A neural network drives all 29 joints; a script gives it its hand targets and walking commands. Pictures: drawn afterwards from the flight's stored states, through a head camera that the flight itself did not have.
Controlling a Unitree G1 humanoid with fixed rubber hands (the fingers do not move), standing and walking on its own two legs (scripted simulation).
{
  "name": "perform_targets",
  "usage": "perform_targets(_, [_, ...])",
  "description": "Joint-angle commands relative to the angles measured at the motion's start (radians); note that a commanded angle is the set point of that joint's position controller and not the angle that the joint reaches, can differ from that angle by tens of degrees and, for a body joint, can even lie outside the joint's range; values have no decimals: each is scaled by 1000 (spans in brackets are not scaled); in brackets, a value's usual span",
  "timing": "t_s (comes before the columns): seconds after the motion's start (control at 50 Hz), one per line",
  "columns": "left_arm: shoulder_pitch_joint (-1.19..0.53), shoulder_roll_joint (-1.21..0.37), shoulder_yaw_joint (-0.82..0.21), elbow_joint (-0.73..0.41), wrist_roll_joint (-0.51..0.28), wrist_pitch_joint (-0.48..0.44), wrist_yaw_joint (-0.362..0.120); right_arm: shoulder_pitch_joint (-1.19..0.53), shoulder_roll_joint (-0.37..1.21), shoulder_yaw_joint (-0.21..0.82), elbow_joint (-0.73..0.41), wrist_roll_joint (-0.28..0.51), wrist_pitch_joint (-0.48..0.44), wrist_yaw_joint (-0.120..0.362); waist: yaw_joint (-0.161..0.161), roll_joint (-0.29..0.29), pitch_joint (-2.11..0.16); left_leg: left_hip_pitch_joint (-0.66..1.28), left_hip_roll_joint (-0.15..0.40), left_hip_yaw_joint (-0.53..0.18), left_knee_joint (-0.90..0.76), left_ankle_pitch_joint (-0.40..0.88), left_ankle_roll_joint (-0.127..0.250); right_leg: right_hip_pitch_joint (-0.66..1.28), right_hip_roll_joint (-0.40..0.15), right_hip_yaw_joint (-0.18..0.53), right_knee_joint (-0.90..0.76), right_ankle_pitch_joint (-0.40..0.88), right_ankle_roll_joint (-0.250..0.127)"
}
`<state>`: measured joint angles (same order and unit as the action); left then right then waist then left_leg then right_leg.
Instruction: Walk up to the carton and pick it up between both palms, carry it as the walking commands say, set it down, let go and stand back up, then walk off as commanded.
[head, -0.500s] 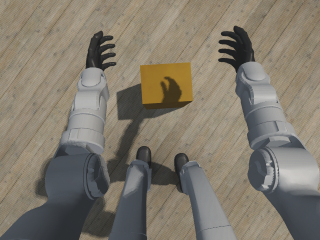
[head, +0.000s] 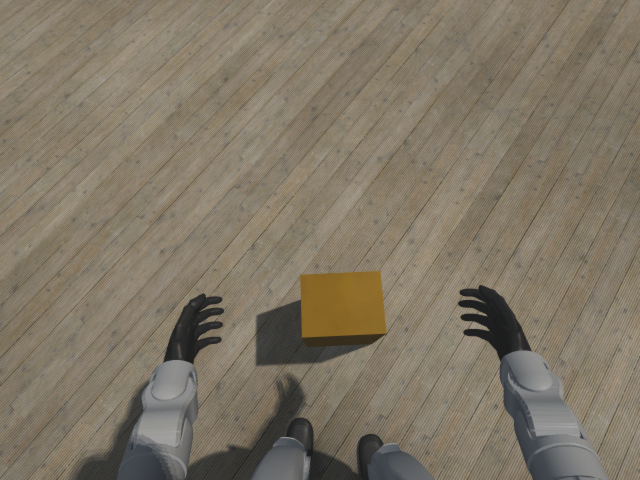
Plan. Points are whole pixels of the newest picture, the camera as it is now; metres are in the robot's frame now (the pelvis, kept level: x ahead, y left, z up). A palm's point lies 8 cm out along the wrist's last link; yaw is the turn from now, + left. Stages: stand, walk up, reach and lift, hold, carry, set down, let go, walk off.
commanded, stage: let go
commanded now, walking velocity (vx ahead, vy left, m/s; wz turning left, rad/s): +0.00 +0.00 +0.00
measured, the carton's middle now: (340, 312) +0.40 -0.02 -0.61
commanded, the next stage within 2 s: stand in 0.72 s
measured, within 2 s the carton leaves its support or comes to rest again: neither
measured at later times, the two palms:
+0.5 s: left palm (147, 458) +0.16 +0.21 -0.05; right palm (575, 461) +0.15 -0.24 -0.05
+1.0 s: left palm out of the picture +0.12 +0.30 -0.07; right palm (611, 474) +0.13 -0.27 -0.05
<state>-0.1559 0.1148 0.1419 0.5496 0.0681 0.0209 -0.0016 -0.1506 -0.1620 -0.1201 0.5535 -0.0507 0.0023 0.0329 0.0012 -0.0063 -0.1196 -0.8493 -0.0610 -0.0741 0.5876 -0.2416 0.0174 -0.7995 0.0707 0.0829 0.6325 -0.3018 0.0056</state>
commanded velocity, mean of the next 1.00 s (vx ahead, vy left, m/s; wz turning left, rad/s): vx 0.00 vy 0.00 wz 0.00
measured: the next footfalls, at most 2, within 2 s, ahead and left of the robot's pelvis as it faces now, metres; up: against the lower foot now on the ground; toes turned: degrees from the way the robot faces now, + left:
none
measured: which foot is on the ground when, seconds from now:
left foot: down 0.00-1.00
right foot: down 0.00-1.00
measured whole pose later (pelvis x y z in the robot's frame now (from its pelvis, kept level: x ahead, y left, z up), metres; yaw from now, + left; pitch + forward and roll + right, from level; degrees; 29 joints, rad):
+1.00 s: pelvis +0.01 +0.02 +0.02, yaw -1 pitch +0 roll +0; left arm 0.26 0.34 0.05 0.71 0.03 0.02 0.02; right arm 0.21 -0.31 -0.07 0.71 -0.03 0.00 -0.02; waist 0.01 -0.03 -0.05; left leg -0.22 -0.07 -0.04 0.55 -0.32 0.05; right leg -0.13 0.05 0.12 0.50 -0.36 0.00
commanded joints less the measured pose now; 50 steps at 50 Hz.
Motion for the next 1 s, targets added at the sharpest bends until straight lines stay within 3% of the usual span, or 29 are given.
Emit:
perform_targets(0.0, [135,68,-16,-138,-21,-51,-17,142,-99,-5,-135,31,-48,3,-10,-16,-461,645,50,-11,7,627,-30,282,-39,-23,-66,604,40])
perform_targets(0.1, [260,102,-32,-228,-44,-74,-29,276,-121,9,-183,45,-63,11,14,30,-311,810,61,-19,-63,669,-26,317,-43,-29,-145,549,39])
perform_targets(0.24, [394,163,-60,-232,-71,-38,-52,391,-120,54,-220,62,-24,24,-2,-17,-116,801,21,39,-158,375,-21,581,-58,-19,-229,522,29])
perform_targets(0.34, [347,197,-66,-212,-70,19,-70,337,-119,87,-225,67,37,26,-9,-52,67,806,19,59,-180,200,-13,564,-77,-27,-289,309,36])
perform_targets(0.42, [325,196,-60,-214,-57,66,-81,316,-105,90,-235,53,75,22,5,-63,184,863,12,73,-165,121,-17,500,-100,-20,-341,140,9])
perform_targets(0.56, [327,205,-42,-244,-31,107,-81,312,-122,63,-251,38,106,20,9,-18,202,925,20,58,-157,109,-15,507,-104,-16,-335,98,-10])
perform_targets(0.68, [341,196,-49,-282,-37,115,-65,332,-128,54,-250,42,116,20,1,20,119,905,35,31,-155,183,-11,569,-81,-32,-266,187,2])
perform_targets(0.7, [344,299,-36,-97,-58,66,-12,319,-244,33,-71,17,66,-24,26,-4,9,746,88,-27,-116,210,-29,618,-68,18,-211,175,12])
perform_targets(0.78, [354,304,-55,-46,-35,1,19,329,-246,24,-26,12,5,-48,10,-10,21,701,103,-55,-102,166,-6,608,-101,75,-190,175,-11])
perform_targets(0.88, [350,318,-62,34,-38,-25,24,313,-276,12,43,16,-20,-54,7,36,42,691,124,-93,-113,279,15,594,-98,80,-170,250,-11])
perform_targets(0.98, [364,345,-61,90,-34,-36,27,302,-311,7,92,17,-31,-59,6,46,64,685,145,-132,-155,261,26,602,-92,85,-164,236,-10])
